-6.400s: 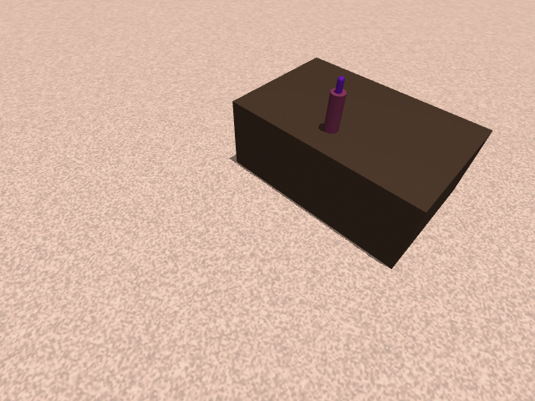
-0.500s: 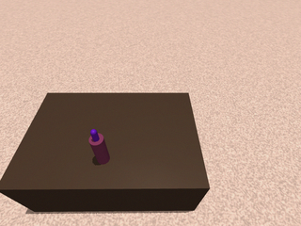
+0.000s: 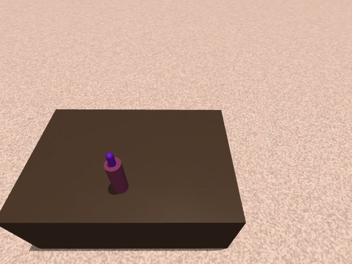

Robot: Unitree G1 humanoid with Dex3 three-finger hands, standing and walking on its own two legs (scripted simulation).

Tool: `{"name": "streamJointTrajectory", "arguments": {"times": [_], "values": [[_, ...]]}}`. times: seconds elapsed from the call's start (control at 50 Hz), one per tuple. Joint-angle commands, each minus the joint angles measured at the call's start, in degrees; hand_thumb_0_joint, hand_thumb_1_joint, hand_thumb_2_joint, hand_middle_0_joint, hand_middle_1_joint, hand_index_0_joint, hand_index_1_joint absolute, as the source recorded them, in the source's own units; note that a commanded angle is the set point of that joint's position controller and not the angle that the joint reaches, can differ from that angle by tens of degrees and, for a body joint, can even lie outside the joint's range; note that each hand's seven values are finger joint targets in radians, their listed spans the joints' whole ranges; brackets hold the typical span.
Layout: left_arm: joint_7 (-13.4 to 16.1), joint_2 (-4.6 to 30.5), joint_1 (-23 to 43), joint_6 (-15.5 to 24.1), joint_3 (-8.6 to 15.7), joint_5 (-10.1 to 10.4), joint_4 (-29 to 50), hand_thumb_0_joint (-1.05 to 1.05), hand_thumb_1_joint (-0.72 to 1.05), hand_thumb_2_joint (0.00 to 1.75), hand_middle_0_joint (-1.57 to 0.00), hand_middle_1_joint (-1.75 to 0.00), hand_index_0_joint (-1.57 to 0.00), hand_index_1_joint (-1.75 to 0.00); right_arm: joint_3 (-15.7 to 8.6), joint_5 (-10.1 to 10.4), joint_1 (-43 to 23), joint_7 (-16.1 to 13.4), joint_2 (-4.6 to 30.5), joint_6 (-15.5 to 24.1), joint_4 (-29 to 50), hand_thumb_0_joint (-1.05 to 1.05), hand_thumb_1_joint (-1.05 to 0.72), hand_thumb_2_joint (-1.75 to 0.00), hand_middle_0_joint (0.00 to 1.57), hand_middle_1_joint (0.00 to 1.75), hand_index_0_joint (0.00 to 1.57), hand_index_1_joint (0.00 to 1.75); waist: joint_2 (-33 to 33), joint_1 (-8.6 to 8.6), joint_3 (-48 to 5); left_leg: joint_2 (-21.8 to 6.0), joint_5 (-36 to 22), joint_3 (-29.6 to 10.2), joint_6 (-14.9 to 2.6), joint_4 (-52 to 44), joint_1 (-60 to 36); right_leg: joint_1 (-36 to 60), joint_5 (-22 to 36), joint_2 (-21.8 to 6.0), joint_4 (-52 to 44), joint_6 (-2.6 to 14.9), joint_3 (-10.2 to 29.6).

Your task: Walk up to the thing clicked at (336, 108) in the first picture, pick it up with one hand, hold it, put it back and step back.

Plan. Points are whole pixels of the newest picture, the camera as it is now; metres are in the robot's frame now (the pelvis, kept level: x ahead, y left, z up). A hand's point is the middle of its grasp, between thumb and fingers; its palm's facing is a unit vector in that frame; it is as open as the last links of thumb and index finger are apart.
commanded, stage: stand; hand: left
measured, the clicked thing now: (115, 172) +0.50 +0.25 -0.27
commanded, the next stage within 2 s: go down in 0.70 s
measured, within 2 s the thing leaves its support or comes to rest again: neither
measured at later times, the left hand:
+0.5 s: hand out of the picture +0.07 +0.25 -0.15, palm faces -0.02 -0.94 -0.35, open 7.4 cm
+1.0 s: hand out of the picture +0.14 +0.25 -0.15, palm faces +0.06 -0.94 -0.33, open 10.1 cm
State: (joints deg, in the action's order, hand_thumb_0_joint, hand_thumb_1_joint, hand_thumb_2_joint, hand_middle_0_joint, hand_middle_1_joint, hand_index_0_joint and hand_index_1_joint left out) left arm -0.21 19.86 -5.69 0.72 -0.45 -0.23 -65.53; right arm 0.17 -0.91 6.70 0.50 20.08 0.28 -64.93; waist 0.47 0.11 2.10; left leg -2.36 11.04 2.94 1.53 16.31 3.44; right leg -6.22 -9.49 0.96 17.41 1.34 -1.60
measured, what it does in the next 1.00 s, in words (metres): stands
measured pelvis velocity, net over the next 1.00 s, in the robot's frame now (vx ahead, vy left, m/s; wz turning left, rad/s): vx -0.02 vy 0.00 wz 0.03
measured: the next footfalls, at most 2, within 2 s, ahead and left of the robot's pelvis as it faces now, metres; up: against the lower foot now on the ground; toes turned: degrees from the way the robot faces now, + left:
none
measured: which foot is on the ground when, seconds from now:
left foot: down 0.00-1.00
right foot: down 0.00-1.00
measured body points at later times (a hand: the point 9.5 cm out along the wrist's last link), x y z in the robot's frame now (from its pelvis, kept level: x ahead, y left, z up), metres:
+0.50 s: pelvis +0.00 +0.00 +0.00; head +0.01 +0.00 +0.45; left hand +0.07 +0.30 -0.13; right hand +0.07 -0.30 -0.14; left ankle -0.02 +0.13 -0.75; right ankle +0.00 -0.10 -0.75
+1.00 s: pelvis -0.02 +0.00 -0.01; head +0.04 +0.00 +0.44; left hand +0.13 +0.30 -0.13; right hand +0.08 -0.27 -0.14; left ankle -0.02 +0.13 -0.75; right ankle +0.00 -0.10 -0.75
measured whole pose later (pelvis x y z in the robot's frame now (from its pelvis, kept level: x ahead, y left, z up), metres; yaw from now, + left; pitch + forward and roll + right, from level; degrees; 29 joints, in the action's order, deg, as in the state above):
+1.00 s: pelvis -0.02 +0.00 -0.01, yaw +2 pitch +4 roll +0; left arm -0.9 18.8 2.1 0.3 6.9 -2.6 -59.2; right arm -0.6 1.7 11.7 -1.9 16.0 2.3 -49.6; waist -0.2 0.7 2.6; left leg -1.8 13.8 1.2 1.2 26.4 16.2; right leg -18.1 -12.6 0.0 27.1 1.5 -3.1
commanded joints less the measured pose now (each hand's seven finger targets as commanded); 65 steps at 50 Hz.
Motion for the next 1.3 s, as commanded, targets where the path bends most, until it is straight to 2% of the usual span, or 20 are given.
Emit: {"name": "streamJointTrajectory", "arguments": {"times": [0.0,0.1,0.3,0.72,0.76,0.78,0.8,0.82,0.84,0.86,0.88,0.9,0.94,0.98,1.02,1.08,1.14,1.16,1.22,1.28], "values": [[1.0,12.6,2.2,1.4,2.5,-0.1,3.0,0.0,0.9,0.9,-0.2,-0.3,-0.2,-0.3,-1.9,0.2,-1.8,-1.1,11.6,1.4,3.0,0.0,-0.9,-0.9,0.2,0.3,0.2,0.3,-0.1,0.09,-3.6,-6.5,-8.3,-5.5,-2.11,-2.3,0.7,1.6,12.2,-8.8,-2.1,0.2,7.0],[1.1,12.7,2.2,1.4,2.5,-0.1,3.0,0.0,0.9,0.9,-0.2,-0.3,-0.2,-0.3,-2.0,0.3,-1.7,-1.0,11.6,1.2,3.1,0.0,-0.9,-0.9,0.2,0.3,0.2,0.3,-1.2,0.07,-2.3,-6.2,-5.7,-5.7,-2.16,-2.4,1.7,0.7,8.7,-8.5,-3.0,-0.08,7.0],[1.0,12.9,2.1,1.5,2.7,0.0,3.2,0.0,0.9,0.9,-0.2,-0.3,-0.2,-0.3,-2.1,0.2,-1.4,-1.1,11.7,1.5,3.3,0.0,-0.9,-0.9,0.2,0.3,0.2,0.3,0.0,0.17,-4.2,-6.5,-10.1,-5.7,-2.05,-2.1,-0.2,1.5,13.3,-8.8,-1.6,0.24,6.8],[1.0,12.6,1.7,1.3,2.6,0.0,3.0,0.0,0.9,0.9,-0.2,-0.3,-0.2,-0.3,-2.0,0.2,-1.2,-1.1,11.6,1.4,3.2,0.0,-0.9,-0.9,0.2,0.3,0.2,0.3,-0.2,0.02,-1.9,-6.3,-5.9,-5.8,-2.19,-2.8,1.4,0.5,9.5,-8.7,-2.6,0.11,7.1],[1.0,13.1,1.8,1.3,2.7,-0.1,3.3,0.0,0.9,0.9,-0.2,-0.3,-0.2,-0.3,-2.1,0.1,-0.8,-1.1,11.7,1.4,3.2,0.0,-0.9,-0.9,0.2,0.3,0.2,0.3,-0.7,0.15,-3.2,-6.4,-6.9,-5.8,-2.17,-2.8,0.6,0.7,9.4,-8.7,-2.2,0.19,6.9],[0.9,12.7,1.5,1.4,2.5,-0.1,3.2,0.0,0.82,0.82,-0.12,-0.22,-0.12,-0.22,-2.0,0.2,-1.4,-1.0,11.9,1.4,3.2,0.0,-0.98,-0.97,0.19,0.3,0.19,0.3,-0.1,-0.12,-3.2,-6.5,-6.8,-5.8,-2.34,-2.5,0.1,0.4,9.7,-8.7,-2.4,0.12,7.1],[1.6,2.0,21.6,6.5,2.5,2.6,23.3,0.0,0.74,0.74,-0.04,-0.14,-0.04,-0.14,0.3,4.1,-1.2,-2.2,2.1,4.2,19.5,0.0,-1.05,-0.94,0.2,0.3,0.2,0.3,0.1,6.42,2.5,2.9,-0.1,0.7,-2.84,2.6,10.0,-10.6,3.0,-1.8,0.6,-0.95,1.7],[1.9,6.0,26.1,5.6,4.1,2.3,19.4,0.0,0.66,0.66,-0.01,-0.06,-0.02,-0.06,0.1,4.2,2.0,-2.8,3.7,4.2,16.3,0.0,-1.05,-0.95,0.2,0.3,0.2,0.3,-2.9,4.33,-1.3,2.9,0.5,0.5,-3.25,3.5,9.4,-6.7,0.8,-2.0,0.9,-1.44,1.2],[2.3,12.2,15.3,3.0,8.3,1.1,9.3,0.0,0.58,0.58,-0.01,-0.01,-0.01,-0.01,-0.7,4.1,3.4,-3.1,5.6,3.5,15.4,0.0,-1.05,-0.95,0.2,0.3,0.2,0.3,-2.8,2.74,-0.7,3.4,1.4,0.5,-3.23,4.1,11.0,-6.7,-1.7,-1.9,1.1,-0.88,0.8],[1.7,12.4,11.8,2.2,9.2,0.5,7.8,0.0,0.5,0.5,0.0,0.0,0.0,0.0,-1.5,4.0,4.3,-3.1,5.5,3.1,16.8,0.0,-1.05,-0.94,0.2,0.3,0.2,0.3,-2.5,1.16,-1.0,3.1,-0.1,0.6,-3.06,5.8,12.3,-7.9,-1.0,-1.8,2.6,-0.75,0.8],[1.4,14.7,16.2,2.3,9.9,-0.7,11.7,0.0,0.42,0.42,-0.01,-0.01,-0.01,-0.01,-2.5,3.4,4.8,-3.4,5.6,3.2,18.1,0.0,-1.05,-0.94,0.2,0.3,0.2,0.3,-1.6,0.95,-6.0,3.2,-1.3,0.3,-3.03,6.8,11.9,-7.0,0.4,-2.0,4.0,-0.61,0.8],[1.4,18.0,16.7,2.6,12.4,-1.4,14.4,0.0,0.34,0.34,-0.01,-0.03,-0.02,-0.02,-3.2,3.4,5.9,-3.9,5.8,3.7,19.0,0.0,-1.04,-0.93,0.2,0.3,0.2,0.3,-0.1,0.4,-10.5,3.2,-3.2,0.2,-2.91,7.7,11.0,-5.1,3.3,-2.2,5.3,-0.78,1.2],[-0.1,13.6,6.4,0.4,11.7,-3.9,7.6,0.0,0.27,0.2,-0.01,-0.02,-0.02,-0.01,-4.1,2.6,7.7,-3.6,5.1,4.0,20.8,0.0,-1.03,-0.93,0.2,0.3,0.2,0.3,-1.3,0.2,-12.5,3.3,-6.0,-0.7,-2.73,10.0,13.2,-5.2,6.9,-2.2,8.3,-0.43,0.9],[-0.4,15.2,3.2,-1.9,14.0,-5.1,12.8,0.0,0.2,0.16,-0.03,-0.02,-0.04,-0.01,-4.8,2.6,7.1,-3.7,5.1,4.4,24.1,0.0,-1.0,-0.92,0.2,0.3,0.2,0.3,1.3,-2.2,-17.0,4.0,-8.9,-0.6,-2.39,10.1,11.7,-2.0,8.7,-2.1,8.2,-0.19,0.8],[0.0,13.6,2.3,-5.0,13.6,-4.7,18.3,0.0,0.07,0.11,-0.04,-0.02,-0.05,0.0,-4.4,2.8,5.8,-3.9,4.0,4.7,26.6,0.0,-0.97,-0.91,0.2,0.3,0.2,0.3,3.2,-2.22,-16.0,4.1,-8.5,-0.7,-2.12,9.6,12.1,-2.7,7.8,-2.0,7.4,-0.14,0.7],[0.1,9.8,4.7,-10.4,10.5,-4.5,20.7,0.0,-0.03,0.11,-0.04,-0.01,-0.04,-0.01,-3.8,3.2,3.5,-4.1,3.7,5.4,29.7,0.0,-0.96,-0.91,0.2,0.3,0.2,0.3,0.4,-0.43,-9.8,3.6,-3.6,-1.0,-2.12,9.8,13.9,-8.0,2.0,-1.4,6.8,-0.22,0.0],[0.1,10.1,5.8,-13.4,11.0,-3.0,27.7,0.0,-0.19,0.11,-0.05,-0.02,-0.04,-0.02,-3.7,3.2,4.1,-4.4,3.4,6.2,31.3,0.0,-0.92,-0.9,0.2,0.3,0.2,0.3,-0.3,0.01,-9.7,2.9,-2.2,-1.3,-2.01,10.5,14.3,-10.0,-0.2,-1.0,7.9,-0.3,-0.5],[-0.1,9.0,4.7,-14.3,10.6,-2.7,28.0,0.0,-0.24,0.09,-0.05,-0.03,-0.05,-0.03,-3.6,3.2,4.4,-4.4,3.1,6.5,31.7,0.0,-0.91,-0.9,0.2,0.3,0.2,0.3,-0.8,0.4,-9.4,2.8,-2.2,-1.5,-2.07,11.0,14.7,-10.4,-0.2,-1.0,8.3,-0.34,-0.6],[-0.7,9.7,4.8,-15.4,10.8,-2.4,33.8,0.0,-0.34,0.09,-0.06,-0.04,-0.05,-0.04,-3.5,3.1,4.9,-4.7,2.9,7.3,32.7,0.0,-0.89,-0.89,0.2,0.3,0.2,0.3,-1.2,0.98,-10.9,2.8,-2.8,-1.8,-2.2,12.6,14.5,-11.1,0.7,-1.0,9.8,-0.61,-0.6],[-1.4,11.0,4.0,-15.6,11.9,-2.8,39.0,0.0,-0.36,0.08,-0.06,-0.05,-0.05,-0.05,-3.5,2.8,5.5,-5.0,3.0,8.1,32.7,0.0,-0.87,-0.89,0.2,0.3,0.2,0.3,1.0,1.13,-12.9,2.7,-5.1,-2.0,-1.98,14.3,13.7,-11.1,2.9,-0.9,11.9,-0.57,-0.4]]}}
